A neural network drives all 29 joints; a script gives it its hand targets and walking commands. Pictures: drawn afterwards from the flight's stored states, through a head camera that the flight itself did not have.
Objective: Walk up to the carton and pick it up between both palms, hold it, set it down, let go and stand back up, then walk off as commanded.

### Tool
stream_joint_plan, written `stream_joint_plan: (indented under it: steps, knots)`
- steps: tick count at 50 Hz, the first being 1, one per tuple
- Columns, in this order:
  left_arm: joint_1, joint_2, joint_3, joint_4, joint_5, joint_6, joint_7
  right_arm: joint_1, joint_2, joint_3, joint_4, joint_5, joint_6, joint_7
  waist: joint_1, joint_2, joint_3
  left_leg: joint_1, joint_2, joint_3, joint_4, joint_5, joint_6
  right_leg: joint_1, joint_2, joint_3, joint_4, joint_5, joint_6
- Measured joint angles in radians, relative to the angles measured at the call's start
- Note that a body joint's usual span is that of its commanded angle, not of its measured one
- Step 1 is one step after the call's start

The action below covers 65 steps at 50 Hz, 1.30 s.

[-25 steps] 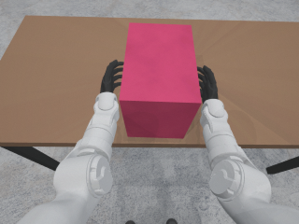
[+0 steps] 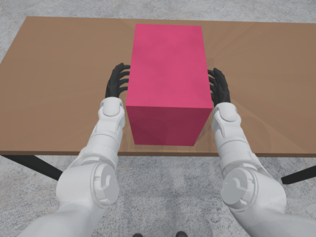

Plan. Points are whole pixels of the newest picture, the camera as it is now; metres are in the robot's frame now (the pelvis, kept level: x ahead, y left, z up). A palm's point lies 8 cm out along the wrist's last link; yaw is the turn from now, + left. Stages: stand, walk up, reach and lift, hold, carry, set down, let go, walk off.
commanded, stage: set down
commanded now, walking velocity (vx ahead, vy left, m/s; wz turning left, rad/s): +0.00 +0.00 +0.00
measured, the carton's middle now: (166, 88) +0.51 +0.01 +0.02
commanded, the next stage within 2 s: none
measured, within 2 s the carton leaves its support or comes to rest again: rests again in 0.70 s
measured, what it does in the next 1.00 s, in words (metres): stands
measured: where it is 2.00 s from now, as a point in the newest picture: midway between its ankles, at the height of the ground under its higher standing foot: outside the picture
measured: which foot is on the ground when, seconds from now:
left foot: down 0.00-1.00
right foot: down 0.00-1.00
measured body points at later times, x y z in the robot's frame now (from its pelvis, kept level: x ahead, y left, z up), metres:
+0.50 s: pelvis +0.01 +0.00 +0.00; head +0.12 +0.02 +0.43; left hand +0.48 +0.15 +0.04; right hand +0.48 -0.13 +0.05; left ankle -0.02 +0.12 -0.74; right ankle -0.01 -0.12 -0.74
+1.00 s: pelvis -0.03 -0.01 +0.00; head +0.06 +0.00 +0.44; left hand +0.43 +0.14 +0.04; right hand +0.40 -0.14 +0.02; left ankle -0.02 +0.12 -0.74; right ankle -0.01 -0.12 -0.74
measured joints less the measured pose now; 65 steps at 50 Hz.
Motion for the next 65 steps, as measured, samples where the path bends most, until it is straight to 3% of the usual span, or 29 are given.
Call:
stream_joint_plan:
  steps: [6, 13, 19, 25, 38, 44, 52, 56, 60, 65]
  knots:
    - [-0.003, 0.0, 0.0, 0.005, -0.004, 0.0, 0.011, -0.003, 0.0, 0.013, 0.0, 0.0, 0.007, -0.016, 0.0, 0.0, 0.0, 0.0, 0.0, 0.0, 0.0, 0.0, 0.0, 0.0, 0.0, 0.0, 0.0, 0.0, 0.0]
    - [-0.009, 0.0, 0.001, 0.034, -0.082, 0.006, 0.036, -0.013, -0.015, 0.077, 0.015, 0.0, 0.037, -0.054, 0.0, 0.0, -0.026, -0.02, 0.0, 0.0, 0.0, 0.001, 0.0, -0.02, 0.0, 0.0, 0.0, 0.0, 0.0]
    - [-0.019, 0.0, -0.006, 0.043, -0.166, 0.033, 0.066, -0.045, -0.053, 0.153, 0.088, 0.058, 0.051, -0.079, 0.0, 0.0, -0.083, -0.064, 0.0, 0.0, 0.0, 0.003, 0.0, -0.064, 0.0, 0.0, 0.0, 0.0, 0.0]
    - [-0.026, 0.0, -0.025, 0.043, -0.203, 0.054, 0.079, -0.059, -0.08, 0.219, 0.13, 0.105, 0.043, -0.106, 0.0, 0.0, -0.092, -0.072, 0.0, 0.0, 0.0, 0.005, -0.001, -0.072, 0.0, 0.0, 0.0, 0.0, 0.0]
    - [-0.02, 0.007, -0.042, 0.042, -0.213, 0.076, 0.079, 0.009, -0.084, 0.311, 0.138, 0.147, -0.042, -0.132, 0.0, 0.0, -0.092, -0.078, 0.001, 0.0, 0.0, 0.037, -0.005, -0.077, 0.001, 0.0, 0.0, 0.013, -0.005]
    - [0.021, 0.007, -0.044, 0.006, -0.213, 0.076, 0.045, 0.094, -0.084, 0.393, 0.119, 0.171, -0.078, -0.139, 0.0, 0.0, -0.09, -0.078, 0.001, 0.0, 0.0, 0.055, -0.005, -0.082, 0.001, 0.0, 0.012, 0.024, -0.005]
    - [0.099, 0.007, -0.047, -0.032, -0.213, 0.076, 0.008, 0.181, -0.084, 0.493, 0.038, 0.3, -0.094, -0.145, 0.0, 0.024, -0.072, -0.072, 0.008, 0.0, 0.0, 0.063, -0.007, -0.084, 0.007, 0.0, 0.021, 0.054, -0.005]
    - [0.112, 0.007, -0.047, -0.033, -0.239, 0.067, 0.007, 0.183, -0.084, 0.54, 0.006, 0.363, -0.051, -0.16, 0.0, 0.024, -0.051, -0.048, 0.005, 0.0, 0.0, 0.081, -0.008, -0.06, 0.004, 0.0, 0.021, 0.071, -0.005]
    - [0.112, 0.013, -0.083, -0.023, -0.307, 0.062, 0.011, 0.164, -0.085, 0.527, 0.006, 0.373, 0.033, -0.167, 0.0, 0.023, -0.051, -0.033, 0.001, 0.0, 0.001, 0.096, -0.008, -0.046, 0.001, 0.0, 0.025, 0.081, -0.005]
    - [0.1, 0.034, -0.146, 0.089, -0.376, 0.071, 0.033, 0.109, -0.085, 0.5, 0.033, 0.373, 0.134, -0.17, 0.0, 0.024, -0.044, -0.032, 0.0, 0.0, 0.019, 0.098, -0.008, -0.053, 0.0, 0.0, 0.063, 0.052, -0.005]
